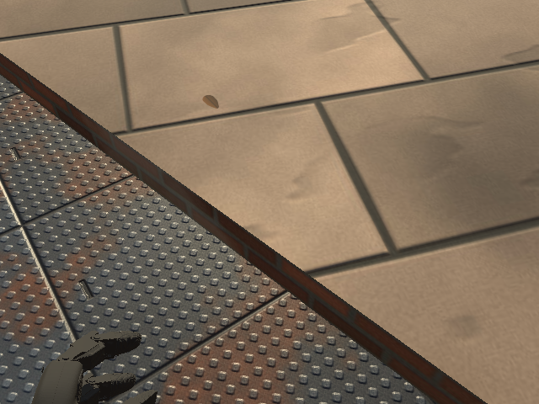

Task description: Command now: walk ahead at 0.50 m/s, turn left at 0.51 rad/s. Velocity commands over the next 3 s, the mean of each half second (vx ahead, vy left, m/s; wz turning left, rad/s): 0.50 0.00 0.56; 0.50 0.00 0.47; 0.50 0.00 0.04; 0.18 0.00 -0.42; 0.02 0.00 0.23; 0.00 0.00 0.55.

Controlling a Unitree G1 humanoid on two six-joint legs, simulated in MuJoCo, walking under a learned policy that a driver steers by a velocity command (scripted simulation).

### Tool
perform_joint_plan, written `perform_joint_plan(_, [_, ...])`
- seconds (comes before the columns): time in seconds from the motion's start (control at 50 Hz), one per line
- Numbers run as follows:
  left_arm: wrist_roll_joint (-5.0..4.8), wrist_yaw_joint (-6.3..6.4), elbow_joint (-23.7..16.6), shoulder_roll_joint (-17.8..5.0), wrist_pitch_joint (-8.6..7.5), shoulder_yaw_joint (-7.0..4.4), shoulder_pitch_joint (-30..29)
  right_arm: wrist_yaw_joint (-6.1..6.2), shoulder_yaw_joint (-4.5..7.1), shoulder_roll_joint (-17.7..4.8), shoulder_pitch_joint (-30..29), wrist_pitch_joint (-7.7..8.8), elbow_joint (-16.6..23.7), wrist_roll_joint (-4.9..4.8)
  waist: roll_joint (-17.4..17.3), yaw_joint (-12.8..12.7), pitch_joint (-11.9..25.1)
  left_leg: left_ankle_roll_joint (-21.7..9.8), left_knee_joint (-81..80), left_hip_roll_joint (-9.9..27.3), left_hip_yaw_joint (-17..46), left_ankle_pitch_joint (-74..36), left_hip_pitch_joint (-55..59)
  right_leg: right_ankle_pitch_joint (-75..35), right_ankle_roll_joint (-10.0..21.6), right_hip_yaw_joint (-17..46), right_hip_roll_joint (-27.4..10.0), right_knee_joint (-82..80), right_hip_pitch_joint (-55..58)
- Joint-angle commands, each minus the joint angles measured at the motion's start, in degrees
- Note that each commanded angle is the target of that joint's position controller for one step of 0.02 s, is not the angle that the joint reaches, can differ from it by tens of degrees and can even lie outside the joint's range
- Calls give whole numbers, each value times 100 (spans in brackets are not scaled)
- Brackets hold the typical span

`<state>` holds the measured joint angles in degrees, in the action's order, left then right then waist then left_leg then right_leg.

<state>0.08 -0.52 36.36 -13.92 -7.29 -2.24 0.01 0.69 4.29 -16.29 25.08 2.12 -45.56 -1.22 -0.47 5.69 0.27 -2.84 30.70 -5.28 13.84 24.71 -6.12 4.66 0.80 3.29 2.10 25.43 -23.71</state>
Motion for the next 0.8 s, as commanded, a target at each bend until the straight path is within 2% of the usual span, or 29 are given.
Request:
perform_joint_plan(0.02, [57, 68, 257, -1662, 43, -548, 2231, 12, -70, -142, 214, 182, 834, -91, 2218, -873, 1751, 17, 3341, 48, -387, 1034, -3563, 1276, 1492, 3969, -2795, -592, 4545])
perform_joint_plan(0.04, [-5, 53, 151, -1108, 58, -440, 1932, 36, 43, -699, 57, 159, 650, -148, 1274, -958, 1067, 106, 3928, 497, -304, 672, -4048, 2027, 1373, 3785, -2612, -819, 3988])
perform_joint_plan(0.06, [-7, 65, 123, -794, 76, -349, 1738, 19, 89, -859, -495, 116, 717, -82, 773, -1050, 495, 140, 4040, 659, -448, 144, -4101, 1672, 1145, 2830, -2314, -861, 3406])
perform_joint_plan(0.08, [26, 47, 133, -683, 89, -288, 1492, 8, 90, -759, -699, 75, 739, -22, 397, -924, 212, 197, 3926, 826, -561, -228, -3890, 1027, 1033, 2193, -2034, -1013, 2827])
perform_joint_plan(0.1, [43, 35, 191, -583, 98, -253, 1322, -16, 107, -704, -867, 55, 825, 37, 439, -820, 13, 219, 3690, 957, -592, -455, -3810, 597, 1011, 1776, -1852, -1142, 2446])
perform_joint_plan(0.12, [72, 34, 237, -580, 92, -241, 1245, -63, 98, -592, -889, 28, 875, 5, 582, -718, -87, 227, 3566, 1071, -641, -592, -3599, 329, 951, 1399, -1719, -1290, 2107])
perform_joint_plan(0.14, [59, 30, 291, -594, 69, -251, 1232, -96, 67, -450, -924, -2, 928, -19, 654, -687, -118, 247, 3469, 1100, -724, -703, -3517, 108, 954, 1134, -1661, -1418, 1925])
perform_joint_plan(0.18, [25, 33, 416, -752, 30, -300, 1255, -128, 26, -324, -1108, -36, 1067, -5, 575, -661, -173, 321, 3145, 1143, -801, -977, -3592, -325, 1036, 710, -1672, -1605, 1791])
perform_joint_plan(0.24, [15, 49, 577, -960, 35, -350, 1288, -194, -24, -272, -1423, -35, 1201, 23, 443, -702, -151, 370, 2355, 1171, -896, -1783, -3559, -819, 1022, 86, -1637, -1673, 1853])
perform_joint_plan(0.3, [-26, 74, 716, -1112, 82, -365, 1426, -294, -75, -223, -1977, 15, 1358, 19, 368, -887, -254, 282, 1393, 1064, -1140, -2596, -3254, -889, 856, -464, -1542, -1663, 1884])
perform_joint_plan(0.36, [-97, 79, 870, -1271, 146, -390, 1682, -381, -79, -267, -2426, 3, 1569, -6, 385, -995, -369, 127, 857, 982, -1318, -2569, -3154, -952, 727, -712, -1686, -1566, 2253])
perform_joint_plan(0.4, [-149, 79, 938, -1393, 211, -424, 1767, -427, -46, -367, -2556, -13, 1701, -2, 421, -949, -407, -37, 642, 866, -1488, -2127, -3052, -1519, 629, -874, -1795, -1314, 2575])
perform_joint_plan(0.44, [-190, 111, 943, -1593, 282, -478, 1771, -432, 55, -559, -2288, -48, 1732, 48, 613, -689, -137, -268, 538, 501, -1841, -1474, -2355, -3432, 502, -1140, -1786, -514, 2745])
perform_joint_plan(0.46, [-206, 139, 945, -1667, 328, -495, 1738, -413, 168, -727, -1681, -69, 1604, 61, 579, -298, 205, -438, 284, 238, -2016, -1463, -1491, -4243, 399, -1329, -1686, 414, 2624])
perform_joint_plan(0.48, [-175, 172, 915, -1551, 335, -443, 1796, -332, 357, -1052, -671, -107, 1328, 41, 403, 178, 701, -658, 64, 89, -1892, -1759, 65, -4024, 213, -1456, -1481, 1725, 1858])
perform_joint_plan(0.5, [70, 153, 703, -1043, 284, -268, 2026, -193, 510, -1635, -23, -163, 1199, 1, -761, 192, 1254, -1223, 30, 1367, 166, -1774, 2076, -654, -86, -1495, -1003, 3825, -245])
perform_joint_plan(0.52, [94, 66, 436, -748, 93, -101, 2134, -216, 464, -1853, -223, -78, 1406, -18, -1539, -153, 2206, -2208, -1018, 2463, 3313, -835, 3093, 2884, -246, -348, -10, 5357, -1841])
perform_joint_plan(0.54, [-95, -11, 354, -1272, -40, -237, 1524, -253, 327, -1360, -203, -5, 1398, 21, -755, 173, 1965, -1893, -1282, 2340, 2949, -535, 2881, 2506, -160, 314, -360, 5584, -2412])
perform_joint_plan(0.56, [-190, -29, 238, -1246, -103, -206, 1218, -247, 259, -1147, -382, 50, 1353, 45, -549, 64, 1201, -1663, -1313, 2120, 2121, -788, 2100, 2034, -68, 191, -556, 5262, -2507])
perform_joint_plan(0.58, [-89, 28, 285, -1151, -110, -185, 1200, -238, 217, -1029, -766, 75, 1375, 49, -1, -239, 725, -1471, -1364, 1866, 1530, -1330, 1160, 1632, -88, 175, -779, 4731, -2181])
perform_joint_plan(0.6, [22, 74, 329, -1206, -61, -229, 1258, -228, 158, -864, -1072, 94, 1427, 84, -55, -470, 501, -1377, -1460, 1685, 1128, -1955, 490, 1404, -136, 188, -927, 4286, -1768])
perform_joint_plan(0.62, [53, 71, 339, -1215, 13, -246, 1347, -214, 134, -830, -1240, 99, 1484, 129, -191, -640, 380, -1373, -1616, 1566, 983, -2244, 20, 1263, -184, 203, -979, 4128, -1453])
perform_joint_plan(0.66, [104, 82, 357, -1079, 123, -227, 1402, -172, 143, -843, -1262, 139, 1412, 116, -237, -730, 286, -1447, -1760, 1458, 725, -2742, -475, 1082, -340, 102, -938, 3778, -1252])
perform_joint_plan(0.7, [134, 103, 257, -948, 169, -187, 1079, -96, 165, -920, -1119, 153, 1297, 101, -191, -673, 126, -1407, -1797, 1300, 421, -2988, -750, 579, -478, 35, -843, 3167, -1319])
perform_joint_plan(0.74, [131, 87, 144, -816, 159, -130, 610, -36, 181, -968, -929, 131, 1177, 70, -229, -505, 39, -1230, -1741, 1108, 215, -2868, -842, -208, -520, 23, -706, 2275, -1241])
perform_joint_plan(0.8, [62, -17, 68, -660, 103, -37, 66, -5, 163, -948, -650, 114, 974, 37, -364, -222, -31, -987, -1736, 991, 14, -2301, -932, -1212, -469, -82, -485, 1053, -693])
